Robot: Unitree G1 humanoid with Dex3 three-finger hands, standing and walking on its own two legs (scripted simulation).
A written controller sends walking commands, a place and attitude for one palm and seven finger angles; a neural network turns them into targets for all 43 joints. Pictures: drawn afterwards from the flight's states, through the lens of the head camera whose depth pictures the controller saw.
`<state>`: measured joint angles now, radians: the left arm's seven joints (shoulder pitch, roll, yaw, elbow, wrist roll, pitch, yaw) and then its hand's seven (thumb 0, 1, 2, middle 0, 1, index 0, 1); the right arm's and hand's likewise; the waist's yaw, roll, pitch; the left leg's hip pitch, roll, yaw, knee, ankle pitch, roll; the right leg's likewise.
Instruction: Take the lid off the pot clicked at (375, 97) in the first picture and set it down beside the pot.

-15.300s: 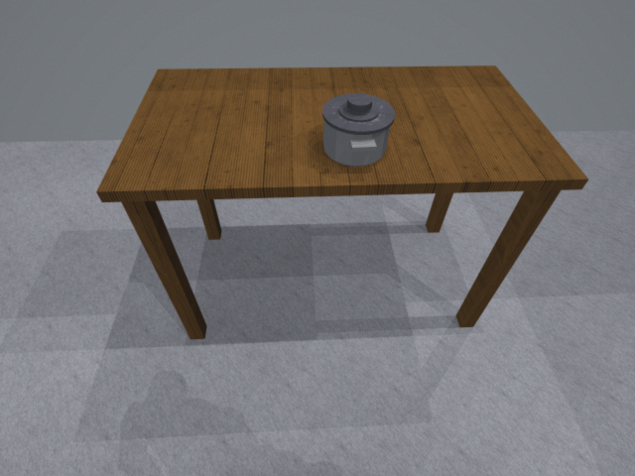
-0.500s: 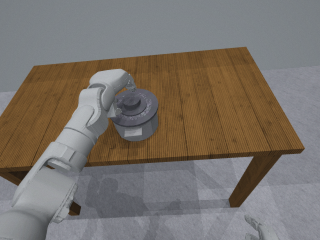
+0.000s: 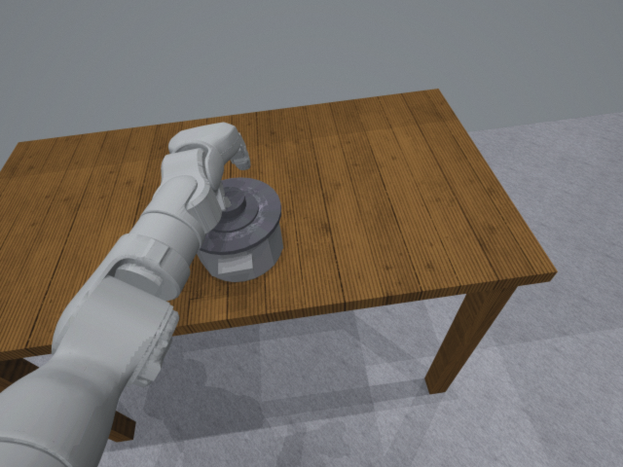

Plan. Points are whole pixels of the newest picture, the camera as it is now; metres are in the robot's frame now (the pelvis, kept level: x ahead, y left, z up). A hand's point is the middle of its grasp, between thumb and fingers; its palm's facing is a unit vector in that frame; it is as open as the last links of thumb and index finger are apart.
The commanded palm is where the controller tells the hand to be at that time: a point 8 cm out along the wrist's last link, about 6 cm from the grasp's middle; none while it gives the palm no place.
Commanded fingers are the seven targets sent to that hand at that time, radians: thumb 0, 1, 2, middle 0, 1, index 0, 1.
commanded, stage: move the open hand above the knob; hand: left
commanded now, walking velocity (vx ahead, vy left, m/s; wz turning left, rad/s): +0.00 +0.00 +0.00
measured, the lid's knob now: (228, 202) +0.49 +0.12 +0.06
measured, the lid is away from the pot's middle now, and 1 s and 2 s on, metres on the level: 0.00 0.00 0.00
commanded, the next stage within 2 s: lower the open fingers around the knob in 0.56 s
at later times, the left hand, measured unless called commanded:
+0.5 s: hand (211, 187) +0.46 +0.12 +0.13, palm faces -0.33 -0.10 -0.94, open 10.0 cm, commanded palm +0.46 +0.13 +0.19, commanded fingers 0.00 -0.27 1.39 -0.84 -0.08 -0.84 -0.08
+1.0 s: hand (228, 193) +0.46 +0.10 +0.10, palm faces -0.34 -0.10 -0.93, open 10.0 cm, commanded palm +0.46 +0.12 +0.17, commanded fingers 0.00 -0.27 1.39 -0.84 -0.08 -0.84 -0.08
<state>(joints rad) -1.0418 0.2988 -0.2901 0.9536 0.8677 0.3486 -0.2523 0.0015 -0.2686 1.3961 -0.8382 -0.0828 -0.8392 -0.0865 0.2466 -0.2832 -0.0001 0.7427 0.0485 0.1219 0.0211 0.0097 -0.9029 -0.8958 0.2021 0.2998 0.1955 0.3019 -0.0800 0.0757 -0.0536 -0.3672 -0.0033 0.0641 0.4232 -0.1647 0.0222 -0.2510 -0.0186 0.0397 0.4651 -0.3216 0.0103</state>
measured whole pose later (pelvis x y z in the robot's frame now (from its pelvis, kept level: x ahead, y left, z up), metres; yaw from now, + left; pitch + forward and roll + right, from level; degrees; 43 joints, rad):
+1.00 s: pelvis +0.00 +0.00 +0.00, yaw +0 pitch +7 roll +1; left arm -1.04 0.27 -0.30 0.99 0.86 0.29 -0.23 0.00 -0.27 1.40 -0.84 -0.08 -0.84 -0.09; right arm 0.24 -0.27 -0.01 0.75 0.05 0.10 0.01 0.01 -0.90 -0.90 0.20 0.30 0.20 0.30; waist -0.08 0.07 -0.06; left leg -0.40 0.00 0.06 0.45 -0.17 0.02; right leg -0.28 -0.02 0.03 0.48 -0.33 0.01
